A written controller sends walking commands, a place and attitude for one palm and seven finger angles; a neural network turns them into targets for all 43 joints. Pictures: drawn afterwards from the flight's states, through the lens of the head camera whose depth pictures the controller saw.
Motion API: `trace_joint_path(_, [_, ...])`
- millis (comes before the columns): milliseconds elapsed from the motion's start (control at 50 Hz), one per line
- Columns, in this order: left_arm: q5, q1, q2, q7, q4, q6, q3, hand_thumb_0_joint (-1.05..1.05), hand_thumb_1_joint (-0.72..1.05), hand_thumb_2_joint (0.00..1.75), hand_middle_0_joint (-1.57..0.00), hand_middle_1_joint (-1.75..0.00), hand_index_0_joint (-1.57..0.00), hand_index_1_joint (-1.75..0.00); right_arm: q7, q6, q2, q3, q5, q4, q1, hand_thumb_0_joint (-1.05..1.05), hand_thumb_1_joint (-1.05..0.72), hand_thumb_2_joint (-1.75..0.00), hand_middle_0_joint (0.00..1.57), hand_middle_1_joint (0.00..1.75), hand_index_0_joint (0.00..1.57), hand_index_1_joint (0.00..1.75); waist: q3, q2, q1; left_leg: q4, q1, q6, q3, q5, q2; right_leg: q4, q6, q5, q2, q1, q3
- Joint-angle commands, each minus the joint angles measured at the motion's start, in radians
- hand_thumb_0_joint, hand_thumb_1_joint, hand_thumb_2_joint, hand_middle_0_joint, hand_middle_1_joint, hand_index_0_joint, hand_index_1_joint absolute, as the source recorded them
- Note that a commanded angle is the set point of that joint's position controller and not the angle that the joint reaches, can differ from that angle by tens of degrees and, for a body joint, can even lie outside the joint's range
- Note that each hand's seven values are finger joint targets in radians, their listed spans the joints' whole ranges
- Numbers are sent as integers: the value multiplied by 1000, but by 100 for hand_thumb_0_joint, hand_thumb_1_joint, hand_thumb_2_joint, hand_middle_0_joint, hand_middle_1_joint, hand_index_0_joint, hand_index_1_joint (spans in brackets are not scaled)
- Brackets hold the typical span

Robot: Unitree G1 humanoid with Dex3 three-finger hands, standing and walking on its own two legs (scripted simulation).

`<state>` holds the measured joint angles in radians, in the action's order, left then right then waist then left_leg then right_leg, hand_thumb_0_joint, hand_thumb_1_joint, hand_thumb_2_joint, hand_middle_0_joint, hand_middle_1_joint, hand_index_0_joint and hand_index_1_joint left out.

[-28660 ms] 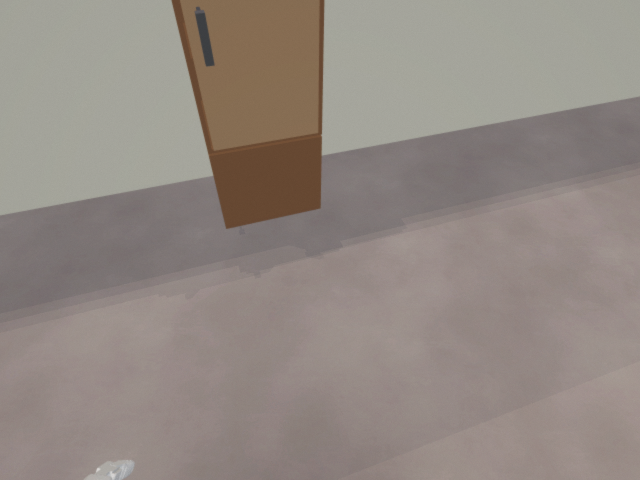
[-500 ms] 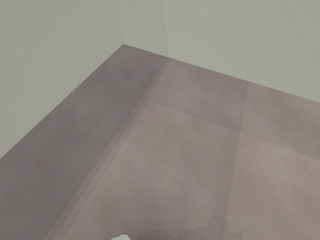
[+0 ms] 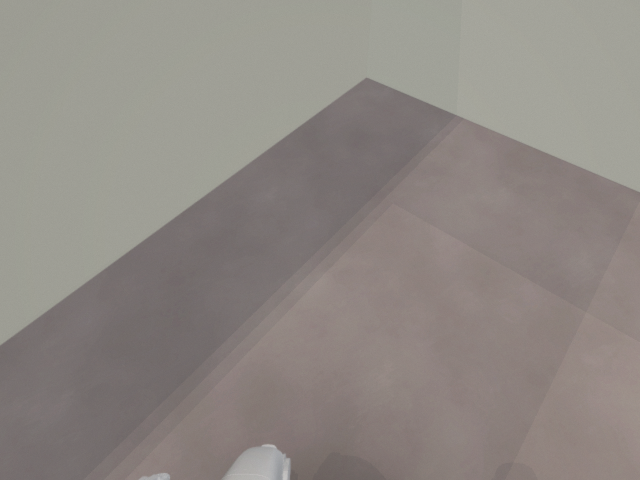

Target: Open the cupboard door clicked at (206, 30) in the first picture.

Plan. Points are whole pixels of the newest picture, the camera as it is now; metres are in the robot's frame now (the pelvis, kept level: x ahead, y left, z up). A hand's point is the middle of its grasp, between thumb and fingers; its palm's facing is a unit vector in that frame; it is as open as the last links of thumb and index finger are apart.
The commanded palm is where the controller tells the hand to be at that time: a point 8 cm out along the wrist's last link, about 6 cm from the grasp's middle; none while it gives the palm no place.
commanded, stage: turn to face it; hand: left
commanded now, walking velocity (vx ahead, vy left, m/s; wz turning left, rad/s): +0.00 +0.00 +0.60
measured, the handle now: out of the picture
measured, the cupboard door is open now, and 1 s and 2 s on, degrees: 44 44 44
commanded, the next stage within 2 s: none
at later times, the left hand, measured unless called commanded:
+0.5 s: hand out of the picture +0.06 +0.21 -0.16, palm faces +0.31 -0.90 -0.30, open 7.4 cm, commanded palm none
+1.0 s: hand out of the picture -0.03 +0.20 -0.18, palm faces +0.60 -0.77 -0.22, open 7.4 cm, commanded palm none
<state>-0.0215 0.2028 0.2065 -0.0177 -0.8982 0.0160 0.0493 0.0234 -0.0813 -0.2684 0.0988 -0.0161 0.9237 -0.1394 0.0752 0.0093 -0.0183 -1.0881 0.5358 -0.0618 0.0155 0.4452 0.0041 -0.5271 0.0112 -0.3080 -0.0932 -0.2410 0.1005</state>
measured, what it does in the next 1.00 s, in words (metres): steps on the spot, turning left: left foot, then right foot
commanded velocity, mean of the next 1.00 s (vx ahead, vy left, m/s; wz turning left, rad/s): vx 0.00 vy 0.00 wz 0.60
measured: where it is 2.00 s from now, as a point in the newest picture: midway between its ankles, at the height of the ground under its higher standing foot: outside the picture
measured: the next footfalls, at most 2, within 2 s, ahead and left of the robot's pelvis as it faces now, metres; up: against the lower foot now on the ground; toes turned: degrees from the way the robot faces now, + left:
left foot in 0.18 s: +0.04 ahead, +0.13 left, +0.00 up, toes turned +12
right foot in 0.50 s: +0.11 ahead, -0.14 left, +0.00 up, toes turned +15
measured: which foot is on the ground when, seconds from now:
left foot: up 0.00-0.16, down 0.18-0.50, up 0.52-0.80, down 0.82-1.00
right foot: down 0.00-0.18, up 0.20-0.48, down 0.50-0.82, up 0.84-1.00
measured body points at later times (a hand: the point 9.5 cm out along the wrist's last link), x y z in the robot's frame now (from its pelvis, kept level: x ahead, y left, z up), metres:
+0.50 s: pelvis +0.02 -0.03 -0.01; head +0.07 -0.03 +0.43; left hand +0.04 +0.26 -0.14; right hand +0.18 -0.25 -0.16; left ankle +0.00 +0.12 -0.74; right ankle +0.07 -0.15 -0.74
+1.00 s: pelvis +0.02 -0.02 +0.00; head +0.05 +0.03 +0.44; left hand -0.07 +0.24 -0.16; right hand +0.25 -0.18 -0.13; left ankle -0.02 +0.07 -0.74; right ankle +0.08 -0.17 -0.66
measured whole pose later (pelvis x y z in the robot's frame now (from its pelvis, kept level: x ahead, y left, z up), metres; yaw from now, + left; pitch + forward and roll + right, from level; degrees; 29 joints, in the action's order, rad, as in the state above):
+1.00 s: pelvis +0.02 -0.02 +0.00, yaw +36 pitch +2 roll -1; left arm -0.01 0.16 0.26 0.00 -0.90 0.06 0.08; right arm 0.00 -0.03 -0.21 0.05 -0.02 0.89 -0.15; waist 0.10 -0.05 0.00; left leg -0.54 0.31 0.03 0.00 0.25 -0.01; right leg -1.10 0.09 -0.42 -0.09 -0.49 0.03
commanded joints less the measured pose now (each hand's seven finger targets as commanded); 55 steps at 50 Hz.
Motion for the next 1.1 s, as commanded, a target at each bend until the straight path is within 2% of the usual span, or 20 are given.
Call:
trace_joint_path(0, [-7,75,200,-15,51,-30,45,0,90,90,-20,-30,-20,-30,7,41,-20,-19,7,-111,93,0,-90,-90,20,30,20,30,-115,-206,56,217,4,-12,66,20,17,87,-112,722,-231,236,-86])
trace_joint_path(60, [-8,108,235,-11,38,-28,57,0,90,90,-20,-30,-20,-30,8,50,-16,-29,10,-117,104,0,-90,-90,20,30,20,30,-135,-214,70,385,-78,3,109,-4,-10,27,-105,799,-248,266,-65])
trace_joint_path(120, [6,56,234,-3,48,-26,59,0,90,90,-20,-30,-20,-30,3,58,-75,-13,4,-91,-26,0,-90,-90,20,30,20,30,-184,-167,-11,643,-354,33,89,-266,-3,-155,-25,679,-220,119,17])
trace_joint_path(140, [14,45,191,2,78,-21,52,0,90,90,-20,-30,-20,-30,-4,66,-170,11,-5,-77,-100,0,-90,-90,20,30,20,30,-245,48,-52,666,-555,109,-117,-531,173,-337,37,352,-146,-94,70])
trace_joint_path(160, [16,-5,119,6,119,-15,28,0,90,90,-20,-30,-20,-30,-14,66,-270,38,-6,-65,-174,0,-90,-90,20,30,20,30,-252,315,-95,686,-642,275,-454,-986,426,-560,95,-347,-17,-350,40])
trace_joint_path(180, [8,-53,154,-3,134,1,31,0,90,90,-20,-30,-20,-30,-22,56,-270,34,-3,-43,-206,0,-90,-90,20,30,20,30,-248,189,-95,657,-611,334,-408,-982,447,-641,76,-359,-28,-375,-87])
trace_joint_path(260, [4,-41,140,7,92,15,41,0,90,90,-20,-30,-20,-30,-39,64,-186,10,-9,-98,-11,0,-90,-90,20,30,20,30,-114,192,-9,715,-361,230,-266,-575,259,-589,76,-158,-15,-313,-110])
trace_joint_path(420, [9,68,134,11,72,1,42,0,90,90,-20,-30,-20,-30,-31,49,-183,21,-5,-116,52,0,-90,-90,20,30,20,30,-125,151,52,645,-167,170,-282,-356,162,-63,57,5,85,51,-42])
trace_joint_path(440, [5,118,166,6,62,-7,53,0,90,90,-20,-30,-20,-30,-29,47,-154,19,1,-128,74,0,-90,-90,20,30,20,30,-127,60,85,558,-72,126,-246,-238,102,98,49,49,30,160,-87])
trace_joint_path(460, [-12,140,262,-5,63,-19,72,0,90,90,-20,-30,-20,-30,-22,47,-75,10,11,-145,55,0,-90,-90,20,30,20,30,-128,-246,94,318,95,45,-98,17,-39,273,-33,-30,-231,242,-387])
trace_joint_path(480, [-10,113,304,-10,79,-17,70,0,90,90,-20,-30,-20,-30,-16,47,-83,9,6,-161,80,0,-90,-90,20,30,20,30,-100,-358,100,41,92,26,-53,190,-53,319,-136,37,-410,116,-536])
trace_joint_path(520, [-6,-6,219,-17,113,-17,57,0,90,90,-20,-30,-20,-30,-6,31,-87,18,0,-131,25,0,-90,-90,20,30,20,30,-71,-247,25,-149,54,33,-84,75,10,300,-149,-22,-336,-9,-382])
trace_joint_path(580, [-4,-53,170,-13,122,-19,36,0,90,90,-20,-30,-20,-30,7,25,-55,2,-1,-100,14,0,-90,-90,20,30,20,30,-66,-246,-2,-79,20,-3,-10,7,34,206,-113,301,-222,34,-130])
trace_joint_path(700, [-9,82,231,-11,70,-24,59,0,90,90,-20,-30,-20,-30,10,45,-13,-25,11,-113,79,0,-90,-90,20,30,20,30,-142,-213,69,350,-91,-1,95,20,2,67,-118,643,-261,238,-60])
trace_joint_path(760, [3,51,233,-3,67,-19,64,0,90,90,-20,-30,-20,-30,5,54,-48,-17,8,-95,-8,0,-90,-90,20,30,20,30,-162,-189,17,584,-274,20,98,-182,-7,-50,-48,570,-242,150,14])
trace_joint_path(780, [10,34,207,0,82,-14,61,0,90,90,-20,-30,-20,-30,2,61,-103,-1,4,-78,-77,0,-90,-90,20,30,20,30,-195,-69,-25,672,-443,49,15,-346,61,-180,1,415,-215,12,52])
trace_joint_path(800, [18,13,134,8,119,-8,44,0,90,90,-20,-30,-20,-30,-6,67,-221,29,-7,-71,-144,0,-90,-90,20,30,20,30,-217,252,-64,708,-592,190,-374,-674,338,-407,85,-160,-64,-288,87])
trace_joint_path(820, [8,-76,123,2,153,4,27,0,90,90,-20,-30,-20,-30,-17,57,-256,37,-5,-50,-207,0,-90,-90,20,30,20,30,-196,252,-93,706,-572,292,-436,-866,425,-550,84,-360,-28,-374,-23])
trace_joint_path(920, [1,-48,130,12,91,16,43,0,90,90,-20,-30,-20,-30,-43,71,-164,5,-6,-83,-45,0,-90,-90,20,30,20,30,-126,177,-2,738,-393,210,-254,-568,235,-627,77,-94,-18,-337,-113])
trace_joint_path(1080, [9,-78,117,8,103,14,33,0,90,90,-20,-30,-20,-30,-36,63,-174,16,-12,-69,-67,0,-90,-90,20,30,20,30,-125,150,-11,722,-363,221,-316,-527,208,-299,73,-125,48,-192,-86])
